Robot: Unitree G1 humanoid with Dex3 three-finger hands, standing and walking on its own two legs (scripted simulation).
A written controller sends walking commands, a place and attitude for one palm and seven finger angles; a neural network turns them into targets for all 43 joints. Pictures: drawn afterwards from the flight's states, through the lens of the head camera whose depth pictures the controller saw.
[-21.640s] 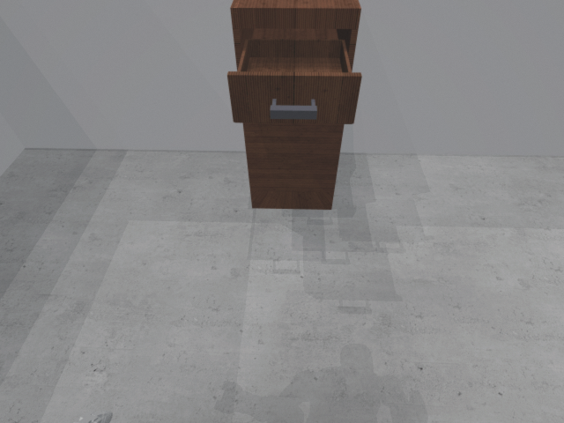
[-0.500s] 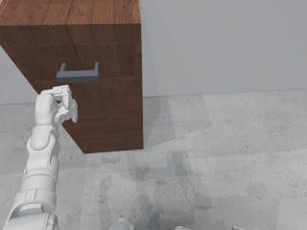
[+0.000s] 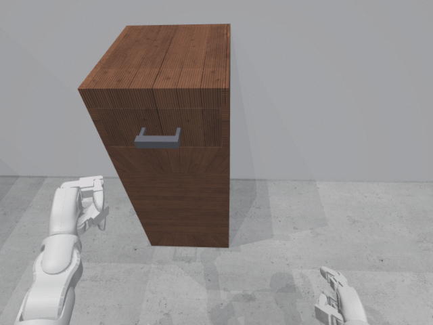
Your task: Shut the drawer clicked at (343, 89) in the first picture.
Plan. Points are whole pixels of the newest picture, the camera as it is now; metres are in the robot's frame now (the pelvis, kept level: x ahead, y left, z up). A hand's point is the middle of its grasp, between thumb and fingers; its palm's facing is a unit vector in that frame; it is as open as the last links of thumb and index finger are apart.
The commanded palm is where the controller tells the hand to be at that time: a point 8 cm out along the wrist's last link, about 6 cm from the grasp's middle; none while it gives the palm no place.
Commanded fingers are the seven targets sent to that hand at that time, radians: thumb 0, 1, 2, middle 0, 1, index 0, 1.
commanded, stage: draw the hand back to the body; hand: left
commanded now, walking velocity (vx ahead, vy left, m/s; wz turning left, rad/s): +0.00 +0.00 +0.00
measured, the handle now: (159, 136) +0.59 +0.21 -0.01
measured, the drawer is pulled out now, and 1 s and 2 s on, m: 0.00 0.00 0.00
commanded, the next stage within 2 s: step back with the hand held close in 0.60 s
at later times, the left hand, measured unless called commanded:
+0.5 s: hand (52, 245) +0.18 +0.23 +0.17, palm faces +0.38 -0.83 -0.41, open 3.3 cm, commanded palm +0.14 +0.27 +0.18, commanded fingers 0.00 0.90 0.90 -1.40 -1.60 -1.40 -1.60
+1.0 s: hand (53, 247) +0.19 +0.24 +0.15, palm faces +0.27 -0.83 -0.48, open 3.2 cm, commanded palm +0.13 +0.29 +0.18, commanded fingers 0.00 0.90 0.90 -1.40 -1.60 -1.40 -1.60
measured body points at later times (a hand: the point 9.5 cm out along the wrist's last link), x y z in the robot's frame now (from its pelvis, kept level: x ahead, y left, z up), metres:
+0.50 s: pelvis +0.01 -0.01 +0.01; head -0.02 -0.04 +0.45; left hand +0.15 +0.27 +0.19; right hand +0.20 -0.23 -0.08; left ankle +0.02 +0.10 -0.74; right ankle -0.04 -0.10 -0.74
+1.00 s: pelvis -0.01 +0.01 +0.00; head +0.01 +0.00 +0.45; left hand +0.17 +0.28 +0.17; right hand +0.17 -0.23 -0.08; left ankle +0.02 +0.10 -0.74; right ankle -0.04 -0.10 -0.74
